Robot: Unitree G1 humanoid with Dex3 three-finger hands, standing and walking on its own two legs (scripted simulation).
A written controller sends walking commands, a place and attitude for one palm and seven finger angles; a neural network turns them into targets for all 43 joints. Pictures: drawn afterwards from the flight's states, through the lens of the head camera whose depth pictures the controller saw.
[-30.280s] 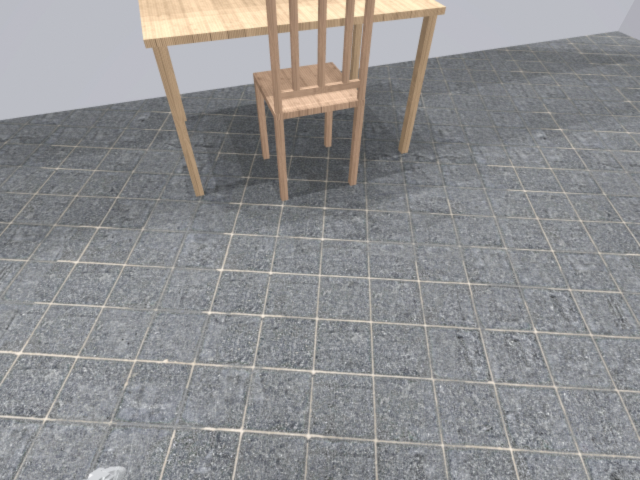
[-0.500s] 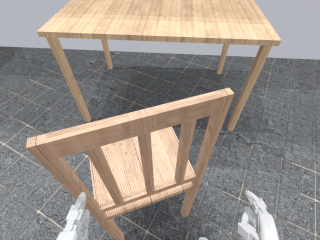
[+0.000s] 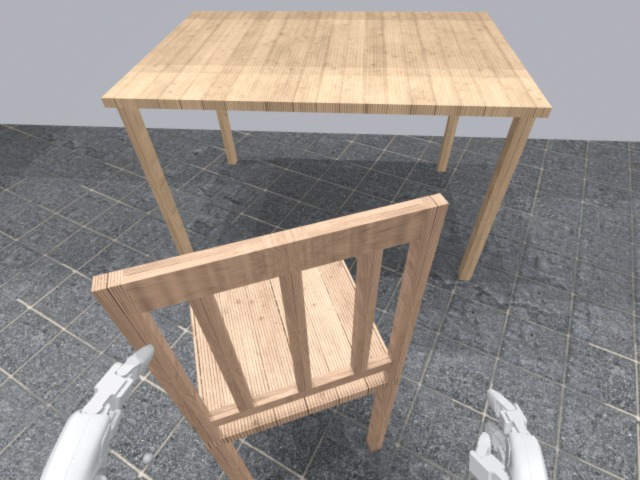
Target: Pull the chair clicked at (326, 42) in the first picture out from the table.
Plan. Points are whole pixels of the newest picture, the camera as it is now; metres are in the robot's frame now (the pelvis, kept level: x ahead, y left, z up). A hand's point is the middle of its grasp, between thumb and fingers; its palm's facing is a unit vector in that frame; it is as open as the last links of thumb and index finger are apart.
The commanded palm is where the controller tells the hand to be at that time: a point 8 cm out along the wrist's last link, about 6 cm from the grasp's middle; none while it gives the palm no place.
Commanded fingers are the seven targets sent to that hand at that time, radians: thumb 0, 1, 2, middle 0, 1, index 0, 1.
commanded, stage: draw the hand back to the body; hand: left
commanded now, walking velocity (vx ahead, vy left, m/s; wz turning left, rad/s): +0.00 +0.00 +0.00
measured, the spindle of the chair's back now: (298, 338) +0.32 +0.07 -0.03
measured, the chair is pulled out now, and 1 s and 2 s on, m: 0.56 0.55 0.55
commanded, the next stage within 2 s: step back with the hand held close in 0.94 s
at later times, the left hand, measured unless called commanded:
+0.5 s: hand (46, 307) +0.21 +0.26 +0.21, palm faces +0.52 -0.74 -0.42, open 9.7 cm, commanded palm +0.16 +0.29 +0.21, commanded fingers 0.00 0.83 0.87 -0.19 -0.28 -0.19 -0.28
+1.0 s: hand (57, 287) +0.24 +0.26 +0.20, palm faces +0.46 -0.78 -0.43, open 7.4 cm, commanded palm +0.18 +0.30 +0.22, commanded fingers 0.00 0.90 0.90 -0.20 -0.30 -0.20 -0.30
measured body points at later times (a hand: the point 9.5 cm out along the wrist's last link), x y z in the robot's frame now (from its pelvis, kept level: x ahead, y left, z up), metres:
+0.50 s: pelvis +0.03 -0.01 +0.04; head +0.01 -0.04 +0.49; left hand +0.18 +0.29 +0.23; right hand +0.24 -0.21 -0.04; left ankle -0.02 +0.14 -0.69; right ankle +0.04 -0.13 -0.69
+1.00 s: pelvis +0.04 +0.00 +0.05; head +0.03 -0.03 +0.50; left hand +0.21 +0.30 +0.22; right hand +0.22 -0.23 -0.05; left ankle -0.02 +0.14 -0.69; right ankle +0.04 -0.13 -0.69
